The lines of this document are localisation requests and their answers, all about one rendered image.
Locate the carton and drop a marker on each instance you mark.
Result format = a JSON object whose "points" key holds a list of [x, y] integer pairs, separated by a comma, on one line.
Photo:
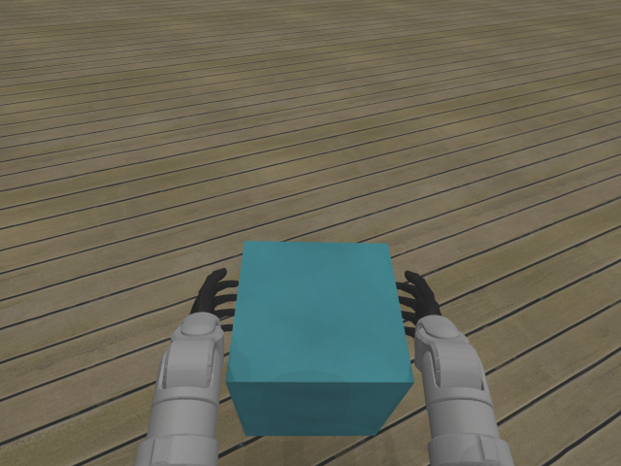
{"points": [[318, 345]]}

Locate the left robot forearm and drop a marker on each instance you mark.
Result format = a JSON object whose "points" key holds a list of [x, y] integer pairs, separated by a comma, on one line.
{"points": [[181, 429]]}

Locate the right robot forearm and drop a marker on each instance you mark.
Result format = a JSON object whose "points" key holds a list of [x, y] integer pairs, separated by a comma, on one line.
{"points": [[463, 426]]}

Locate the robot right hand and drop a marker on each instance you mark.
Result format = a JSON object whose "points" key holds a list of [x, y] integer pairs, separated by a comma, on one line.
{"points": [[424, 303]]}

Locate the robot left hand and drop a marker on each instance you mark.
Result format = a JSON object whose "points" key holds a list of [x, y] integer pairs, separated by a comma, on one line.
{"points": [[207, 301]]}

